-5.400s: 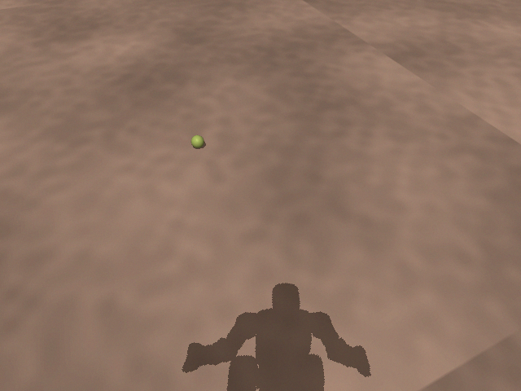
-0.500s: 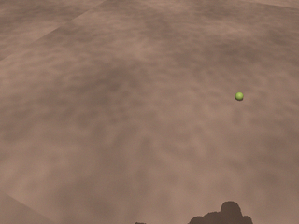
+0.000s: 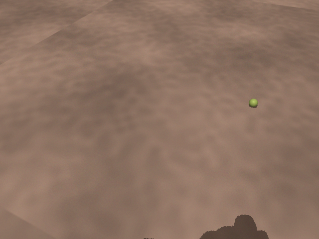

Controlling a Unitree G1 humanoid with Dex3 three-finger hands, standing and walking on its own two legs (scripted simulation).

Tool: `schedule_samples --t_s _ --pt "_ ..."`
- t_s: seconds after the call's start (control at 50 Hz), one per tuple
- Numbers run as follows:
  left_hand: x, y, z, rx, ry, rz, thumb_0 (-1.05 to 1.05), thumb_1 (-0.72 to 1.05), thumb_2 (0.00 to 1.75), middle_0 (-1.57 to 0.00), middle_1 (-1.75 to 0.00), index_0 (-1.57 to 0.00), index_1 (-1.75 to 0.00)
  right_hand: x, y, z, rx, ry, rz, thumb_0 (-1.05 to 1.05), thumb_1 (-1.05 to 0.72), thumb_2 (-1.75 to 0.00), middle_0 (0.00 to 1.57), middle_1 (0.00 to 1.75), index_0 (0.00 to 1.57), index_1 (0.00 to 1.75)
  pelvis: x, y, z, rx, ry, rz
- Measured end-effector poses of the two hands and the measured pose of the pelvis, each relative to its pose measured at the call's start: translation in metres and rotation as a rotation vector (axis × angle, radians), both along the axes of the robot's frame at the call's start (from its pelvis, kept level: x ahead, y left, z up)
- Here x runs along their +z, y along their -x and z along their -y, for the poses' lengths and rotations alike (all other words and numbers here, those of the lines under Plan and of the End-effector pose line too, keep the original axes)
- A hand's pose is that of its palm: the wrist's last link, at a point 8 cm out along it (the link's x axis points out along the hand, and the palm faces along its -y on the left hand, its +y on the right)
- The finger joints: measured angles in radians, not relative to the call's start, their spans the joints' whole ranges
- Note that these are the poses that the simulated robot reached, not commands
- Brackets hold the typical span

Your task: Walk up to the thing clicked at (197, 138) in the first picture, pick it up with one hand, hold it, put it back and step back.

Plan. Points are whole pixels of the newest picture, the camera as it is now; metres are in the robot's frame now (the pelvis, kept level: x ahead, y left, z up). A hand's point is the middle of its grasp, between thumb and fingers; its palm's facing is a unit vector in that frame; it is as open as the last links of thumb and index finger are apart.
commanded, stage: stand
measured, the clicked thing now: (253, 102) +1.35 -0.84 -0.74
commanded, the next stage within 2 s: walk up in 0.62 s
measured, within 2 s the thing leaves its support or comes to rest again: neither
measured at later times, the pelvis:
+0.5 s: pelvis +0.00 +0.00 +0.00, yaw +0 degrees
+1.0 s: pelvis -0.01 +0.04 -0.01, yaw -12 degrees
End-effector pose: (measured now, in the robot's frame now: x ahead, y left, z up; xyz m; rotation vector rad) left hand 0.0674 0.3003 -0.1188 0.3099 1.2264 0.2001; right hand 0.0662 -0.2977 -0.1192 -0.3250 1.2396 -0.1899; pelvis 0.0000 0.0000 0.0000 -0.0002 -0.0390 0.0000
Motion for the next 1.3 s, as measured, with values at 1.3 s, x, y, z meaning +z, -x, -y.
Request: schedule_samples --t_s 1.3 --pt "0.01 -0.105 0.026 -0.417 -0.07 0.072 0.0 0.9 0.89 -0.2 -0.3 -0.21 -0.3 -0.021 0.116 0.001 -0.39 -0.011 0.041 0.01 -0.91 -0.9 0.2 0.3 0.21 0.3 -0.018 0.008 -0.014 -0.362 -0.016 0.012"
